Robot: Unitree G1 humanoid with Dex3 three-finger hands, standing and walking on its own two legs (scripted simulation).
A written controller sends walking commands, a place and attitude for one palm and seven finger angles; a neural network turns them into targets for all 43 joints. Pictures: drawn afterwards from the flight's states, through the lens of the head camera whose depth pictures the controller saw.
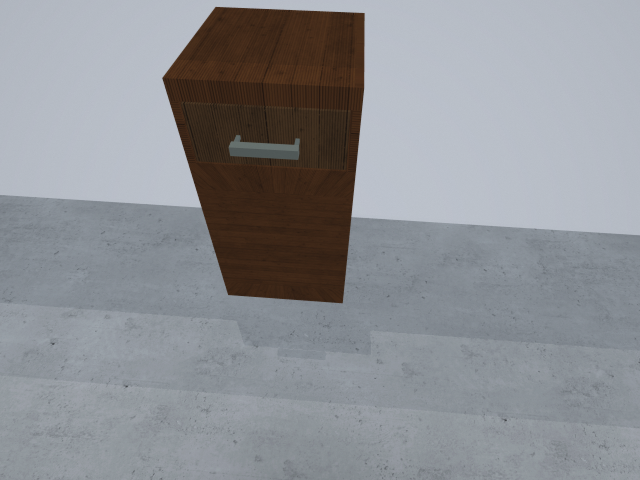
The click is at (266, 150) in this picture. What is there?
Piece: drawer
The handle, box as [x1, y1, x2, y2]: [229, 135, 299, 159]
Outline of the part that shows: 229,145 230,155 297,159 299,139 296,138 295,143 293,145 240,142 239,135 236,135 234,140 231,141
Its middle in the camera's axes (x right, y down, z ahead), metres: -0.13 -0.22 +0.92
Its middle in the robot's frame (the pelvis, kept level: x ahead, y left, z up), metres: +0.82 +0.17 -0.06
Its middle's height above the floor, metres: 0.71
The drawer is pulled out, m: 0.00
